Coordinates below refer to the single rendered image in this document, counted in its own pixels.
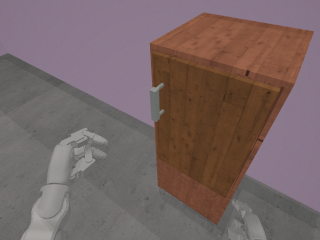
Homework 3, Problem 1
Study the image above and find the cupboard door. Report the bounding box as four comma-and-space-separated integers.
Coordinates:
152, 51, 281, 198

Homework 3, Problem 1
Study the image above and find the handle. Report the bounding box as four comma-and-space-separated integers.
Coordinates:
149, 83, 165, 122

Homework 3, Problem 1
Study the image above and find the left robot forearm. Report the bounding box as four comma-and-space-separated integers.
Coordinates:
20, 183, 72, 240

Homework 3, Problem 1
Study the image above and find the robot right hand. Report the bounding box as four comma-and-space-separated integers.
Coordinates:
228, 199, 267, 240

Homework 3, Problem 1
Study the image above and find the robot left hand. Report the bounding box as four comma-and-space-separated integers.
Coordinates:
46, 128, 108, 187

